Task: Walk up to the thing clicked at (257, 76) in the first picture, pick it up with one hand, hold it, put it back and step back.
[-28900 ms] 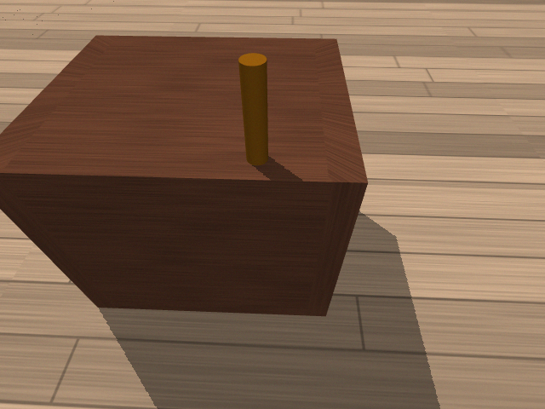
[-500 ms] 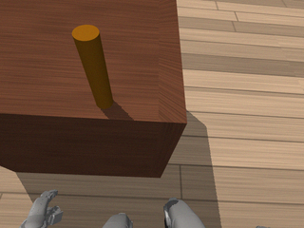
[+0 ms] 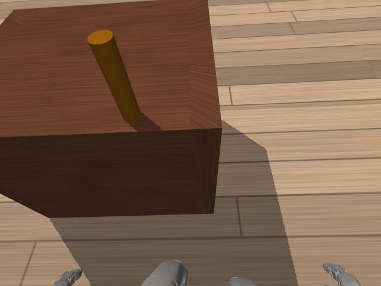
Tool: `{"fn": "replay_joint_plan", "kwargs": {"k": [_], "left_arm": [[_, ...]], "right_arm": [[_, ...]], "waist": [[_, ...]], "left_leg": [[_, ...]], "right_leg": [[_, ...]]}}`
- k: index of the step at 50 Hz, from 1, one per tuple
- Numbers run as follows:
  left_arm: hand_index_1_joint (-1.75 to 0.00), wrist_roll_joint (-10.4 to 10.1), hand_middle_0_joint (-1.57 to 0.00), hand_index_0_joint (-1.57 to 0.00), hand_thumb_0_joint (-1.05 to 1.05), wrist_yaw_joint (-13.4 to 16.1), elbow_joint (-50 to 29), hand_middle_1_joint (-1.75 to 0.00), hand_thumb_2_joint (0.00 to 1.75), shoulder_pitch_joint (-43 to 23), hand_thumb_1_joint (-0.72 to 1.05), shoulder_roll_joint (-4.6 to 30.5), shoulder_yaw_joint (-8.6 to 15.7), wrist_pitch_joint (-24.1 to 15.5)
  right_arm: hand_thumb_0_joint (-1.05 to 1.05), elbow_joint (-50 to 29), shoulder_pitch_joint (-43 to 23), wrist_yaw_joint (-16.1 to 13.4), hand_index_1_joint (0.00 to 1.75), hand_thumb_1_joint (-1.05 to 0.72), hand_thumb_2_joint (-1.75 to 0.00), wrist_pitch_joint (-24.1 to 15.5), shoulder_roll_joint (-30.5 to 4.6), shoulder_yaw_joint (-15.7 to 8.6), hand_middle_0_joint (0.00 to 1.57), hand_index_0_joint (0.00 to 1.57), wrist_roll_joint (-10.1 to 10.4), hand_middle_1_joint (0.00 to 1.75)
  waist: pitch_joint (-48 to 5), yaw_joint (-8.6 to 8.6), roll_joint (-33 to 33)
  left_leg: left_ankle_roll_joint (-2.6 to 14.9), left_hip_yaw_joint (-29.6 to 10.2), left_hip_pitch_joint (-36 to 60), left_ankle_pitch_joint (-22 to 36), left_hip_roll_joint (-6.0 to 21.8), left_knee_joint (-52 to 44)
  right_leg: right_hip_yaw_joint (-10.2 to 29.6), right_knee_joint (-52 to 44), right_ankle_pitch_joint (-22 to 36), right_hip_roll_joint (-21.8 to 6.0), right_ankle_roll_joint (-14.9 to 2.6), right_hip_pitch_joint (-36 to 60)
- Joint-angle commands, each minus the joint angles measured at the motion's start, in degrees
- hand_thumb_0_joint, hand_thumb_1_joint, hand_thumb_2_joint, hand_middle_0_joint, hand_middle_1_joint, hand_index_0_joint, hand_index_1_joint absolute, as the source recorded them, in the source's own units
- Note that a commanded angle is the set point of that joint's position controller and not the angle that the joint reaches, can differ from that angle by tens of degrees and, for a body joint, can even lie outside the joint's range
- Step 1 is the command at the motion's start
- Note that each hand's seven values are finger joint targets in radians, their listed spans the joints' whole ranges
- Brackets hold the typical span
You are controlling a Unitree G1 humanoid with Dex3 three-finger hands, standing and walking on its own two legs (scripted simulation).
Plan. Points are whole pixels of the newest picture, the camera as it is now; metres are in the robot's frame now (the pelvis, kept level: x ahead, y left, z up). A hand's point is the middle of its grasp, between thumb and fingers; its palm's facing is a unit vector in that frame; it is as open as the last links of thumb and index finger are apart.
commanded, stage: step back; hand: left
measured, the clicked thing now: (118, 83) +0.54 +0.20 +0.10
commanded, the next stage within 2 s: none
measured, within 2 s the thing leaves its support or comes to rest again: neither
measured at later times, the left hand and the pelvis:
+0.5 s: hand out of the picture -0.07 +0.28 -0.16, palm faces -0.04 -0.92 -0.38, open 7.4 cm; pelvis -0.15 +0.00 +0.00, yaw -2 degrees
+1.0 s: hand out of the picture -0.19 +0.25 -0.15, palm faces +0.04 -0.90 -0.42, open 7.4 cm; pelvis -0.31 -0.03 -0.02, yaw +3 degrees
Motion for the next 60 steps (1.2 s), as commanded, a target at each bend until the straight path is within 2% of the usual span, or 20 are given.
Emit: {"fn": "replay_joint_plan", "kwargs": {"k": [1,7,9,10,11,14,22,28,30,31,33,35,40,43,46,47,49,51,54,60], "left_arm": [[-0.3,0.1,-0.2,-0.2,0.0,2.0,-6.4,-0.3,0.9,0.6,0.9,14.6,4.5,-1.2],[-0.3,-0.9,-0.2,-0.2,0.0,1.2,-8.7,-0.3,0.9,-3.3,0.9,16.2,4.1,0.1],[-0.3,-1.4,-0.2,-0.2,0.0,0.9,-9.4,-0.3,0.9,-1.8,0.9,12.1,3.0,0.5],[-0.3,-1.5,-0.2,-0.2,0.0,1.7,-9.1,-0.3,0.9,-5.0,0.9,13.5,4.0,0.6],[-0.3,-0.6,-0.2,-0.2,0.0,2.2,-8.0,-0.3,0.9,-5.1,0.9,14.4,4.5,0.8],[-0.3,-1.7,-0.2,-0.2,0.0,1.8,-4.9,-0.3,0.9,1.1,0.9,13.8,4.8,0.8],[-0.3,-0.9,-0.2,-0.2,0.0,0.6,-5.2,-0.3,0.9,1.5,0.9,12.6,4.2,0.3],[-0.3,-0.3,-0.2,-0.2,0.0,0.0,1.1,-0.3,0.9,13.3,0.9,12.5,4.8,-0.4],[-0.3,0.9,-0.2,-0.2,0.0,-0.1,-2.3,-0.3,0.9,7.8,0.9,22.4,7.3,-0.8],[-0.3,1.1,-0.2,-0.2,0.0,0.3,-4.2,-0.3,0.9,4.2,0.9,25.1,7.4,-0.8],[-0.3,0.3,-0.2,-0.2,0.0,0.9,-6.2,-0.3,0.9,-5.1,0.9,19.3,5.6,-1.4],[-0.3,0.8,-0.2,-0.2,0.0,1.2,-6.5,-0.3,0.9,-6.1,0.9,16.2,5.4,-1.3],[-0.3,0.6,-0.2,-0.2,0.0,2.2,-6.0,-0.3,0.9,2.1,0.9,15.7,5.1,-0.9],[-0.3,0.1,-0.2,-0.2,0.0,2.5,-6.8,-0.3,0.9,0.5,0.9,16.6,4.8,-0.4],[-0.3,-0.7,-0.2,-0.2,0.0,1.9,-7.5,-0.3,0.9,-2.5,0.9,16.2,3.9,0.4],[-0.3,-0.8,-0.2,-0.2,0.0,1.7,-7.9,-0.3,0.9,-2.0,0.9,14.2,3.2,0.7],[-0.3,-1.2,-0.2,-0.2,0.0,2.2,-8.2,-0.3,0.9,-6.0,0.9,14.2,4.0,0.8],[-0.3,-1.6,-0.2,-0.2,0.0,2.1,-6.3,-0.3,0.9,-4.5,0.9,13.9,4.2,1.3],[-0.3,-1.7,-0.2,-0.2,0.0,1.5,-3.4,-0.3,0.9,1.4,0.9,13.8,4.0,0.7],[-0.3,-0.7,-0.2,-0.2,0.0,1.1,-1.7,-0.3,0.9,1.4,0.9,12.0,3.4,-1.2]], "right_arm": [[0.0,-4.6,1.6,-0.9,0.3,-0.9,-0.9,-1.7,-9.2,-2.7,0.2,0.2,-0.8,0.3],[0.0,-2.3,8.4,0.2,0.3,-0.9,-0.9,-2.6,-9.0,-4.0,0.2,0.2,-1.6,0.3],[0.0,-3.4,7.4,0.3,0.3,-0.9,-0.9,-3.1,-15.3,-5.6,0.2,0.2,-3.5,0.3],[0.0,-4.1,5.3,0.9,0.3,-0.9,-0.9,-2.9,-20.4,-6.3,0.2,0.2,-2.7,0.3],[0.0,-4.3,3.7,0.7,0.3,-0.9,-0.9,-3.1,-19.9,-6.5,0.2,0.2,-2.9,0.3],[0.0,-5.6,-2.7,-0.1,0.3,-0.9,-0.9,-3.2,-12.5,-4.2,0.2,0.2,-2.7,0.3],[0.0,-6.5,2.9,-0.4,0.3,-0.9,-0.9,-2.8,-12.6,-5.1,0.2,0.2,-2.3,0.3],[0.0,-7.9,-2.2,0.3,0.3,-0.9,-0.9,-0.7,-14.0,-5.0,0.2,0.2,-1.9,0.3],[0.0,-9.8,-3.1,0.1,0.3,-0.9,-0.9,-1.0,-7.5,-3.3,0.2,0.2,-0.8,0.3],[0.0,-9.1,-5.0,-0.7,0.3,-0.9,-0.9,-0.9,-10.3,-4.5,0.2,0.2,-1.3,0.3],[0.0,-6.3,1.0,-0.8,0.3,-0.9,-0.9,-0.8,-11.1,-4.5,0.2,0.2,-0.6,0.3],[0.0,-4.9,3.8,-0.8,0.3,-0.9,-0.9,-1.5,-9.8,-3.8,0.2,0.2,-0.5,0.3],[0.0,-6.0,1.5,-0.6,0.3,-0.9,-0.9,-1.9,-8.5,-3.0,0.2,0.2,-1.4,0.3],[0.0,-5.5,4.0,-0.4,0.3,-0.9,-0.9,-2.0,-8.6,-3.5,0.2,0.2,-1.9,0.3],[0.0,-2.7,9.5,0.0,0.3,-0.9,-0.9,-2.4,-8.8,-4.0,0.2,0.2,-2.0,0.3],[0.0,-2.8,9.2,-0.1,0.3,-0.9,-0.9,-2.4,-11.1,-4.9,0.2,0.2,-2.6,0.3],[0.0,-4.9,4.7,0.5,0.3,-0.9,-0.9,-2.2,-20.8,-6.6,0.2,0.2,-2.5,0.3],[0.0,-4.9,0.8,-0.2,0.3,-0.9,-0.9,-2.7,-15.4,-5.0,0.2,0.2,-2.6,0.3],[0.0,-5.7,-3.3,-0.5,0.3,-0.9,-0.9,-2.2,-12.5,-3.9,0.2,0.2,-2.8,0.3],[0.0,-5.0,0.7,0.4,0.3,-0.9,-0.9,-0.4,-13.3,-4.2,0.2,0.2,-2.3,0.3]], "waist": [[-11.2,2.42,-11.4],[-14.3,-1.65,-12.2],[-13.8,-1.33,4.2],[-12.4,-3.59,11.2],[-11.1,-3.56,8.3],[-8.6,1.6,3.8],[-13.0,-2.82,7.6],[-15.1,1.94,9.1],[-8.5,2.52,-17.2],[-5.1,4.32,-17.9],[-3.2,-2.1,-7.7],[-6.2,-2.66,-10.8],[-9.8,3.1,-12.1],[-12.5,2.02,-14.6],[-14.6,-0.94,-10.3],[-14.8,-0.74,-5.7],[-12.3,-3.24,10.8],[-10.6,-0.52,1.8],[-9.1,2.14,5.4],[-15.1,-1.04,9.4]], "left_leg": [[-0.84,1.5,-4.2,-1.2,2.0,-7.0],[1.81,8.8,12.7,13.7,4.1,-37.0],[7.79,-13.7,19.2,26.9,19.6,-42.7],[16.53,-22.7,10.6,33.3,28.9,-46.2],[18.73,-25.4,7.3,31.6,30.1,-46.6],[13.66,-8.3,11.4,36.7,22.2,-42.1],[15.56,-4.1,22.8,38.2,21.9,-38.5],[8.64,-0.9,8.2,20.0,17.7,-34.4],[1.09,4.7,-9.0,-1.5,0.0,-15.8],[-0.28,-0.8,-4.5,-6.2,2.1,-2.4],[0.54,-4.2,-2.4,0.2,0.4,5.5],[0.09,-0.6,-1.7,3.0,-0.6,5.0],[-0.95,2.8,-4.8,-1.2,2.3,-8.9],[0.3,5.0,0.9,-0.4,5.2,-20.5],[1.98,9.0,12.4,16.8,4.6,-39.7],[4.47,-0.1,16.7,21.6,10.8,-41.5],[19.28,-22.8,8.4,34.7,30.4,-45.1],[16.54,-12.7,7.9,39.5,25.1,-42.2],[15.15,-5.0,9.0,38.6,22.0,-39.4],[12.18,-2.5,19.2,39.6,18.6,-32.4]], "right_leg": [[12.1,-5.5,36.1,-14.8,-12.3,14.9],[9.6,0.3,24.5,-12.1,-7.93,6.5],[5.9,12.6,0.6,-1.7,-1.53,-8.9],[4.7,25.5,-20.9,5.9,0.26,-9.0],[10.6,34.4,-21.7,6.5,0.17,-8.3],[10.8,40.4,-12.8,5.8,0.79,-12.8],[5.0,22.1,-12.9,2.9,4.2,-9.7],[-2.4,-9.6,0.1,0.7,0.19,9.8],[27.0,-18.4,-6.0,-17.8,-8.81,3.9],[34.0,-20.6,-1.7,-26.1,-16.3,-9.0],[17.0,-13.9,11.5,-17.8,-11.93,-9.8],[9.0,-9.5,19.4,-12.8,-9.19,-4.0],[11.3,-5.4,29.5,-15.5,-10.98,12.7],[12.4,-3.3,31.9,-16.9,-10.67,13.0],[8.1,2.9,25.2,-13.1,-6.36,7.6],[7.2,6.5,15.8,-10.4,-3.75,-0.5],[2.7,28.6,-21.1,2.8,0.76,-8.0],[10.2,38.0,-17.2,4.8,-0.05,-9.1],[5.7,34.7,-13.3,3.3,1.49,-8.1],[-2.6,-1.3,-5.9,1.7,1.85,0.0]]}}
